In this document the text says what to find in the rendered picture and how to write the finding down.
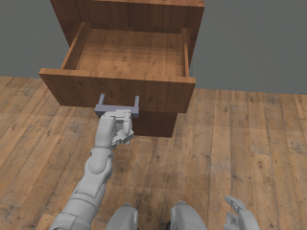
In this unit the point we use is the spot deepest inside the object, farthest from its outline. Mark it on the handle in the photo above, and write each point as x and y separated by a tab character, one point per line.
101	108

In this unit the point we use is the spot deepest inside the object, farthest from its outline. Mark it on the left robot thigh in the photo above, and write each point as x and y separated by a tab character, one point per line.
124	218

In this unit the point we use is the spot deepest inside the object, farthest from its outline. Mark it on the cabinet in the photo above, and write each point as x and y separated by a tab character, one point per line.
160	13

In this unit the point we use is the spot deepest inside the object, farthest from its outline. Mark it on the left robot hand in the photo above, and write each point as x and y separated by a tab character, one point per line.
114	122

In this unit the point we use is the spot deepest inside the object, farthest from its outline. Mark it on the right robot hand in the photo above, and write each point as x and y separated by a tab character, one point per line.
245	219

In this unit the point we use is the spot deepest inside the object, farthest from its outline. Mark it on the drawer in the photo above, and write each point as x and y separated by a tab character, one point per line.
123	61

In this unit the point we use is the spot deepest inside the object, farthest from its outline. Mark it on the left robot forearm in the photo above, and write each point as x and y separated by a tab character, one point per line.
87	197

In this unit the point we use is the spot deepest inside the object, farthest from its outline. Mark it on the left robot shin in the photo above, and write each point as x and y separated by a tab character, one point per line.
127	205

